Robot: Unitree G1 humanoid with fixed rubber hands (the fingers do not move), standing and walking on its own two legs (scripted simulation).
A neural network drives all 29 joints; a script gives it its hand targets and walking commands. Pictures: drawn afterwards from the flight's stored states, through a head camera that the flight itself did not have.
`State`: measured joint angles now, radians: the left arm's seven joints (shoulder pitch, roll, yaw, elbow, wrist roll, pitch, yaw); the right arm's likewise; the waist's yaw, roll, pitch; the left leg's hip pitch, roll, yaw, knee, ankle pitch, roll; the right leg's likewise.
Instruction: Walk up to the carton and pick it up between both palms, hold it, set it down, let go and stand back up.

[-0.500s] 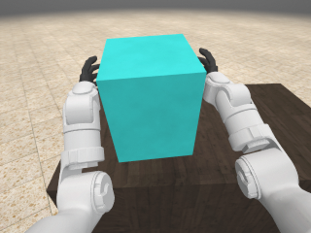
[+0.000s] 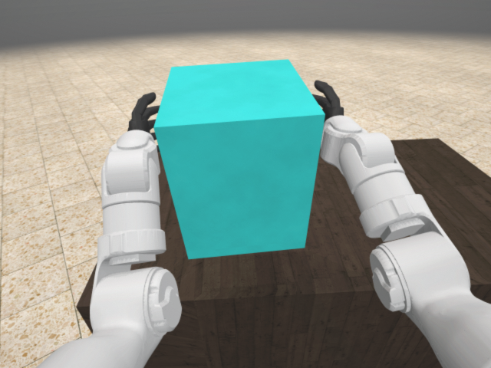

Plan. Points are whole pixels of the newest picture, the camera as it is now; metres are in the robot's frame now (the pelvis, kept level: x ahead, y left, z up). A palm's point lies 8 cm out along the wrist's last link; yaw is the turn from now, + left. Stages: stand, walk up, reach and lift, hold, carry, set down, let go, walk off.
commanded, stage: hold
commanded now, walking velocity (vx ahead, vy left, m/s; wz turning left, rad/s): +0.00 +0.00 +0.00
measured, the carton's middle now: (238, 158) +0.38 +0.00 +0.23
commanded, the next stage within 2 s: none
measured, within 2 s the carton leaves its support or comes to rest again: neither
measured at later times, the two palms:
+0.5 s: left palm (137, 139) +0.37 +0.15 +0.28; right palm (325, 121) +0.36 -0.14 +0.29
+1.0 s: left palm (139, 143) +0.38 +0.15 +0.27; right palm (318, 125) +0.38 -0.14 +0.28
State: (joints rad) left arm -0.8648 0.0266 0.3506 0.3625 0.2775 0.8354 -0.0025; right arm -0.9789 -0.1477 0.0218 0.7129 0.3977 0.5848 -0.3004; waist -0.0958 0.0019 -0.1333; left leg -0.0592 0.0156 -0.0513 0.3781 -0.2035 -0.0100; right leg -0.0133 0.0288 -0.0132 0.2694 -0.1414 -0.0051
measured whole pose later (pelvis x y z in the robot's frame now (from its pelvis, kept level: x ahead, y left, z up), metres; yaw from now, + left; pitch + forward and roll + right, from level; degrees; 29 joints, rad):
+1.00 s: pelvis +0.01 +0.00 +0.00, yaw +1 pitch -5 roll -2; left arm -0.87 0.04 0.34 0.35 0.26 0.83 0.01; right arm -0.99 -0.16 0.05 0.71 0.42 0.58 -0.31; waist -0.10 -0.01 -0.12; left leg -0.07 0.01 -0.08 0.39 -0.22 -0.01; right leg -0.01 0.03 -0.02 0.25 -0.15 -0.01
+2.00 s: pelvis +0.00 +0.00 +0.00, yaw +0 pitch -5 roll -2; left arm -0.90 0.05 0.34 0.43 0.26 0.81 0.01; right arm -1.02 -0.16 0.04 0.76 0.40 0.58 -0.30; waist -0.09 0.00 -0.16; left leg -0.10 0.01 -0.07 0.38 -0.20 -0.01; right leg -0.04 0.04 0.00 0.26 -0.13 0.00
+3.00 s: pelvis +0.01 -0.01 +0.00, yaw +2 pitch -9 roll -1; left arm -0.84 0.02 0.36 0.42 0.37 0.58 -0.02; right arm -0.90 -0.03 -0.10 0.85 0.17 0.17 -0.19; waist -0.10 -0.07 0.01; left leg 0.01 0.01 -0.09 0.35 -0.20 -0.02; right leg 0.08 0.03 -0.04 0.23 -0.15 -0.01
